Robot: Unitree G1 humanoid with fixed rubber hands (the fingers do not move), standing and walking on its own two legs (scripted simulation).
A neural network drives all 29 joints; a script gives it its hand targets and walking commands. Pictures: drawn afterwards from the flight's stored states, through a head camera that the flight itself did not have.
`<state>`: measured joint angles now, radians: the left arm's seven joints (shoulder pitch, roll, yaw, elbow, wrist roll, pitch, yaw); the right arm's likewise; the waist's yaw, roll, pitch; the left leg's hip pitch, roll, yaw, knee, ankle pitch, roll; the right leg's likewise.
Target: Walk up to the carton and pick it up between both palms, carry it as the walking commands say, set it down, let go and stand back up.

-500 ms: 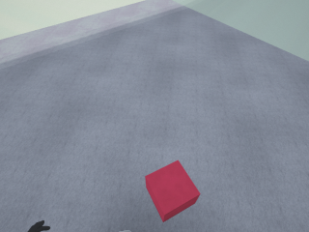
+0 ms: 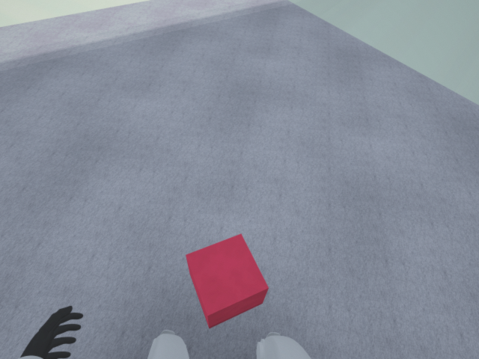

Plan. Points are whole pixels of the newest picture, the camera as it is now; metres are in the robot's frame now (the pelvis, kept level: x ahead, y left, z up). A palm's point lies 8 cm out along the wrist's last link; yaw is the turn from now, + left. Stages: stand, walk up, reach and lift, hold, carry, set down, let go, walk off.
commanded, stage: walk up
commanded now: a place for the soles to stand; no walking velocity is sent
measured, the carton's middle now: (225, 280) +0.47 +0.02 -0.61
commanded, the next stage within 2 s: none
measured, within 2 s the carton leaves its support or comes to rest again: neither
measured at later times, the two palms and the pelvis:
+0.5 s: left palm out of the picture +0.08 +0.24 -0.02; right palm out of the picture +0.06 -0.48 -0.03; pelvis -0.01 -0.10 +0.05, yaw +9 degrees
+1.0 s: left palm out of the picture +0.07 +0.13 -0.04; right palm out of the picture +0.12 -0.56 -0.03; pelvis +0.02 -0.21 +0.04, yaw +12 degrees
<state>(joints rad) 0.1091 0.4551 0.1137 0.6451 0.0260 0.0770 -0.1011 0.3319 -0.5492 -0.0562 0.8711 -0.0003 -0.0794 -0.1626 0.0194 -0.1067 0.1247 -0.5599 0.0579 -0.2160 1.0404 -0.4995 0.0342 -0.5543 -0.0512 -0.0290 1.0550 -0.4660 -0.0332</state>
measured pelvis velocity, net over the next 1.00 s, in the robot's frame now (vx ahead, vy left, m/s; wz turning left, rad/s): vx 0.02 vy -0.21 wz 0.22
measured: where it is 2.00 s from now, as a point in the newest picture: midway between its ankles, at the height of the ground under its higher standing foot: outside the picture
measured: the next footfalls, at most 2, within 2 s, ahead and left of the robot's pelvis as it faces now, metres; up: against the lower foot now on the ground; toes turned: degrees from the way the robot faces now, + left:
left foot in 0.52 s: +0.01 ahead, +0.10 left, +0.00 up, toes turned +8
right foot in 0.70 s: +0.15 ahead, -0.26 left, +0.00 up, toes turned +23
